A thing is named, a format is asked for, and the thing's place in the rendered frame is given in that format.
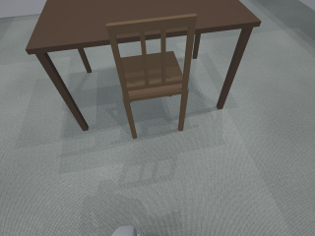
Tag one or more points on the chair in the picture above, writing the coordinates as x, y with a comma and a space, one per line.
153, 75

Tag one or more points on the robot left thigh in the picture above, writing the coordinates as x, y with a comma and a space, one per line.
126, 231

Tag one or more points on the table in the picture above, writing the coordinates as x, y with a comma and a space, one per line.
78, 24

